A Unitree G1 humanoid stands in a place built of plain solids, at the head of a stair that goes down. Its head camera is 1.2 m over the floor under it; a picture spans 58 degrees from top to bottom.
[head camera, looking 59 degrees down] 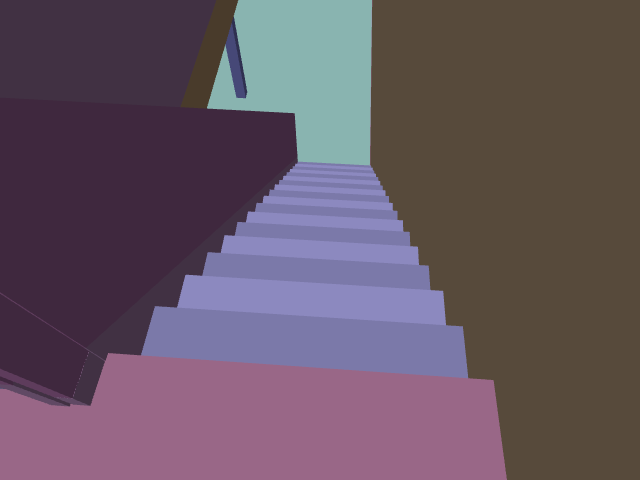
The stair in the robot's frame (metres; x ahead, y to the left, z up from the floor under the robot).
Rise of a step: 0.21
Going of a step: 0.23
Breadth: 1.07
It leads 4 degrees to the right of straight ahead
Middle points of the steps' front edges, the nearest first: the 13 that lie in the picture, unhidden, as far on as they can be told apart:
0.32 0.06 0.00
0.54 0.04 -0.21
0.77 0.03 -0.42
1.00 0.01 -0.63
1.22 0.00 -0.84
1.45 -0.02 -1.05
1.68 -0.03 -1.26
1.90 -0.05 -1.48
2.13 -0.07 -1.69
2.36 -0.08 -1.90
2.58 -0.10 -2.11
2.81 -0.11 -2.32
3.04 -0.13 -2.53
